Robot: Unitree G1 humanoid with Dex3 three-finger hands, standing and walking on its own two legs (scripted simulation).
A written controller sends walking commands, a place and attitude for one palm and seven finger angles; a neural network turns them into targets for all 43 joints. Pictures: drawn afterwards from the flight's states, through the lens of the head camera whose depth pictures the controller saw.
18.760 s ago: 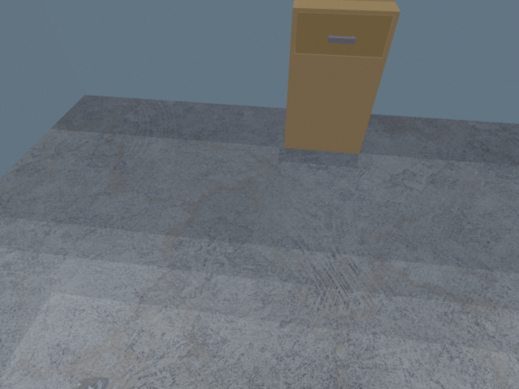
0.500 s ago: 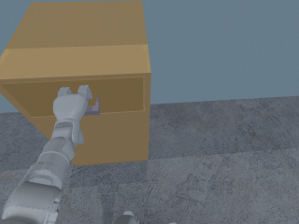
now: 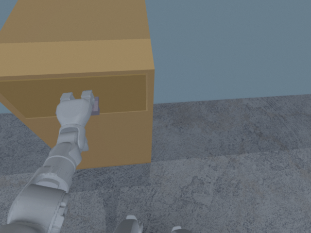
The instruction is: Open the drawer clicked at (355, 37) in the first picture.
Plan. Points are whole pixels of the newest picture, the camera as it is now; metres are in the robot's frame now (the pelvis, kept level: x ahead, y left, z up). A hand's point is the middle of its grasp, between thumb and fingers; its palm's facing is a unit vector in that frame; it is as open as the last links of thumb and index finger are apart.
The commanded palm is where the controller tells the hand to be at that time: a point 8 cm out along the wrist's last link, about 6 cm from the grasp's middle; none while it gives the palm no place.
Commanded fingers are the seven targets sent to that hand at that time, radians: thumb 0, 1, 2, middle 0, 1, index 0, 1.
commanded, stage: lower the fingers behind the handle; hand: left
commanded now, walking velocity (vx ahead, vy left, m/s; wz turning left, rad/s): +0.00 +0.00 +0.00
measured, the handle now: (79, 105) +0.48 +0.23 -0.02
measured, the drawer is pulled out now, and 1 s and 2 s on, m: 0.00 0.00 0.04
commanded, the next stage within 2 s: close the thumb around the handle in 0.68 s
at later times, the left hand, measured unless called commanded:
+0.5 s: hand (83, 123) +0.43 +0.22 -0.04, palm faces -0.04 -0.04 -1.00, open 13.8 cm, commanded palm +0.42 +0.20 +0.01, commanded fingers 0.00 -0.50 0.30 -0.30 -1.20 -0.30 -1.20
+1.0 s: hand (82, 123) +0.43 +0.22 -0.04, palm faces -0.04 -0.04 -1.00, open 12.5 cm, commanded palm +0.41 +0.21 +0.01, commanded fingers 0.00 0.17 0.59 -0.35 -1.27 -0.35 -1.27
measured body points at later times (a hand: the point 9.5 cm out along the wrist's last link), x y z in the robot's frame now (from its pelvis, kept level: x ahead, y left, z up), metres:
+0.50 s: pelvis -0.01 +0.00 -0.01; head +0.09 +0.01 +0.43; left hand +0.43 +0.22 +0.01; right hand +0.04 -0.26 -0.14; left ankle +0.03 +0.07 -0.67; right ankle -0.04 -0.11 -0.67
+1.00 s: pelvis +0.00 +0.00 -0.01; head +0.09 +0.01 +0.43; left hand +0.43 +0.22 +0.01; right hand +0.04 -0.26 -0.14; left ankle +0.03 +0.07 -0.67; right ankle -0.04 -0.11 -0.67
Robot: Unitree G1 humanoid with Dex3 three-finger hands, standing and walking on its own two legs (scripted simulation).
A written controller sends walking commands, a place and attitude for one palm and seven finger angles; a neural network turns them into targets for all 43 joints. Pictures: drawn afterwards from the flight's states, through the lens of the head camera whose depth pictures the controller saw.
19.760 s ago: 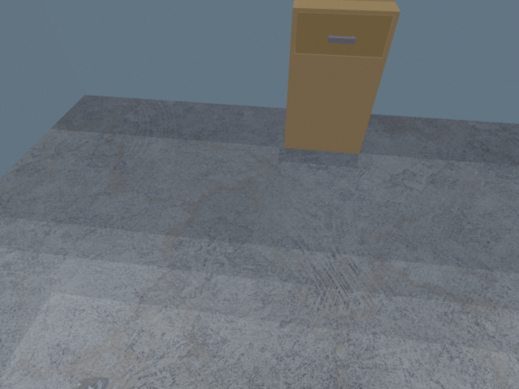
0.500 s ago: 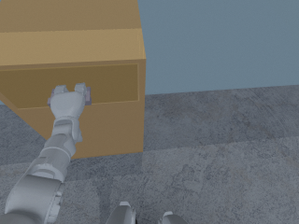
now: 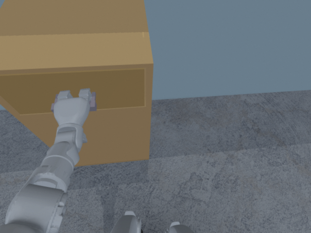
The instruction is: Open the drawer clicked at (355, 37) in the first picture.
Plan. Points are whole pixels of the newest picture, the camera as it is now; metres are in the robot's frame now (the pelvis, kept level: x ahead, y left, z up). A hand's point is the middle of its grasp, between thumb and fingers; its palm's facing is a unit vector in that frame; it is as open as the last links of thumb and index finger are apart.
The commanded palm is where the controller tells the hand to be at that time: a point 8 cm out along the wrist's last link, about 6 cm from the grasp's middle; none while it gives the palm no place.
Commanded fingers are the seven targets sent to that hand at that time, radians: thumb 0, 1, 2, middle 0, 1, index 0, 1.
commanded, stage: close the thumb around the handle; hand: left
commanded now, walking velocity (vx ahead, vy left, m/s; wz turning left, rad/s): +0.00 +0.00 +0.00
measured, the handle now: (75, 101) +0.48 +0.24 -0.01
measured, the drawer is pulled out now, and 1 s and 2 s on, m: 0.00 0.04 0.16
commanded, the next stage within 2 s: pull the drawer open in 0.48 s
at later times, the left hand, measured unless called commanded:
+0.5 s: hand (77, 119) +0.44 +0.23 -0.03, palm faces -0.04 -0.03 -1.00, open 5.5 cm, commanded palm +0.42 +0.21 +0.02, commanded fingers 0.00 0.90 0.90 -0.40 -1.35 -0.40 -1.35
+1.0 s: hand (76, 133) +0.39 +0.22 -0.03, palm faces -0.01 -0.06 -1.00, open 5.5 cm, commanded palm +0.36 +0.21 +0.02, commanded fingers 0.00 0.90 0.90 -0.40 -1.35 -0.40 -1.35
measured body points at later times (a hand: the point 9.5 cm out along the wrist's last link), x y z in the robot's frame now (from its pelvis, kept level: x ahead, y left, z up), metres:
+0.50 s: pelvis +0.00 +0.00 +0.00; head +0.10 +0.02 +0.44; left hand +0.43 +0.23 +0.02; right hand +0.04 -0.26 -0.13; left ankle +0.03 +0.07 -0.66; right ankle -0.04 -0.11 -0.66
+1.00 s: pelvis +0.01 +0.01 +0.01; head +0.09 +0.02 +0.45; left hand +0.39 +0.22 +0.02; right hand +0.09 -0.25 -0.12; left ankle +0.03 +0.07 -0.66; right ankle -0.04 -0.11 -0.66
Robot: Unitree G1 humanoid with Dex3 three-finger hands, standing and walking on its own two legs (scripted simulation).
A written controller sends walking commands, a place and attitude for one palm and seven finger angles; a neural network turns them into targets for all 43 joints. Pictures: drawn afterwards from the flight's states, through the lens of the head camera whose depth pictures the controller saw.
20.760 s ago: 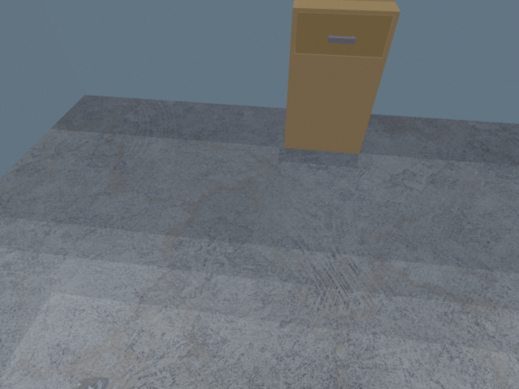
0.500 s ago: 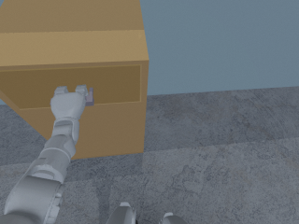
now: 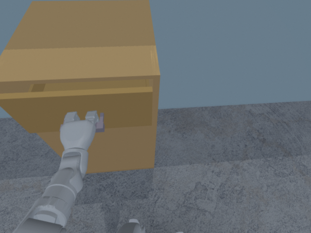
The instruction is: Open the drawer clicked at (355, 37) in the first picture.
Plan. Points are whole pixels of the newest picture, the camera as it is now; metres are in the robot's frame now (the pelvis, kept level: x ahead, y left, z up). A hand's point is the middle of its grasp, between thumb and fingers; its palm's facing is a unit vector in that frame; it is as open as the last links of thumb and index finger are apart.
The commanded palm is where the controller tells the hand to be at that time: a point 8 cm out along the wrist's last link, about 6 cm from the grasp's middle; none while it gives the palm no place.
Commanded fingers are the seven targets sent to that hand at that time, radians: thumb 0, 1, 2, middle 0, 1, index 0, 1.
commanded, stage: pull the drawer open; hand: left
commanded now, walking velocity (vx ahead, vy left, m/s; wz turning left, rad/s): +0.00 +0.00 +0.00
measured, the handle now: (83, 122) +0.43 +0.23 -0.02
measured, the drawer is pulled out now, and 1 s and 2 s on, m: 0.04 0.16 0.29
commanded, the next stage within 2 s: none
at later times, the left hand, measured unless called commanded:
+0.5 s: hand (83, 157) +0.33 +0.21 -0.04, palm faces -0.01 -0.07 -1.00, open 5.5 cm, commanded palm +0.29 +0.20 +0.01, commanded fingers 0.00 0.90 0.90 -0.40 -1.35 -0.40 -1.35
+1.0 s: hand (80, 181) +0.26 +0.20 -0.04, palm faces +0.00 -0.08 -1.00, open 5.5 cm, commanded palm +0.23 +0.20 +0.01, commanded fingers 0.00 0.90 0.90 -0.40 -1.35 -0.40 -1.35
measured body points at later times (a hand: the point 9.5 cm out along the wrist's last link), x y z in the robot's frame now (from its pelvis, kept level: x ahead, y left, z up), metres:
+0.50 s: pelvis +0.00 -0.01 +0.00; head +0.06 +0.00 +0.45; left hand +0.32 +0.21 +0.01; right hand +0.13 -0.25 -0.12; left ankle +0.02 +0.06 -0.67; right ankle -0.05 -0.12 -0.67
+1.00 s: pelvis -0.01 -0.01 +0.00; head +0.04 -0.02 +0.45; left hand +0.26 +0.20 +0.01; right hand +0.17 -0.25 -0.11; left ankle +0.02 +0.06 -0.67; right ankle -0.05 -0.12 -0.67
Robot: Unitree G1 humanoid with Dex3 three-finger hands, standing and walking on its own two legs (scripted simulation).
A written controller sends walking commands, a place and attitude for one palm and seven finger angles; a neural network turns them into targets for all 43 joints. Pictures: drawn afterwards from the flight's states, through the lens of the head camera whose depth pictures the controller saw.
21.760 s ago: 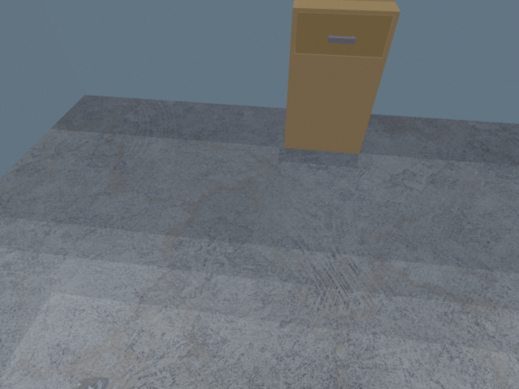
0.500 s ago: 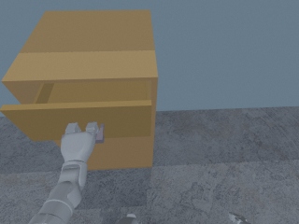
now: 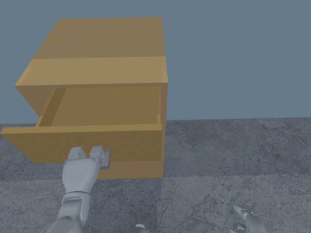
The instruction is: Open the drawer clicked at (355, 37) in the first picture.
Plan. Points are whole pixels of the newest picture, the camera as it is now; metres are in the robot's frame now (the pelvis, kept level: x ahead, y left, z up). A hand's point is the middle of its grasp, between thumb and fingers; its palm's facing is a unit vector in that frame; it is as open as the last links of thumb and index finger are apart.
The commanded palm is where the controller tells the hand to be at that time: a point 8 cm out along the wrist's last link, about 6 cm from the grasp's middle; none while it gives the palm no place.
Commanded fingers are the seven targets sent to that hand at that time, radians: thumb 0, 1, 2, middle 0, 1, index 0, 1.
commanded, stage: pull the drawer open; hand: left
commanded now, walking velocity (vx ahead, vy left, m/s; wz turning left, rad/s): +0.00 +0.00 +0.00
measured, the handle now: (88, 158) +0.32 +0.22 -0.02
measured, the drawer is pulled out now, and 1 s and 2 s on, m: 0.16 0.29 0.30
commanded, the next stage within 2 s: open the thumb to release the handle in 1.36 s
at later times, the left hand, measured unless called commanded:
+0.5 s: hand (86, 199) +0.22 +0.20 -0.04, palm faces -0.01 -0.10 -1.00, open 5.6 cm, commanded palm +0.18 +0.19 +0.01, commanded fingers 0.00 0.90 0.90 -0.40 -1.35 -0.40 -1.35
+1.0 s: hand (80, 231) +0.14 +0.19 -0.04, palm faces -0.04 -0.13 -0.99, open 5.7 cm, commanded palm +0.12 +0.18 +0.01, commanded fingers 0.00 0.90 0.90 -0.40 -1.35 -0.40 -1.35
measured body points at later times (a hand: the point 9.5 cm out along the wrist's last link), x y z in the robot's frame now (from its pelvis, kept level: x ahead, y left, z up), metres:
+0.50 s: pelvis +0.00 -0.01 +0.00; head +0.04 -0.02 +0.44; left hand +0.21 +0.20 +0.01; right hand +0.18 -0.23 -0.11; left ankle +0.03 +0.07 -0.67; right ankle -0.04 -0.11 -0.67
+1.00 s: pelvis -0.01 -0.01 -0.02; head +0.03 -0.04 +0.43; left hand +0.14 +0.20 +0.02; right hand +0.22 -0.22 -0.11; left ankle +0.03 +0.07 -0.67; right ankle -0.04 -0.11 -0.67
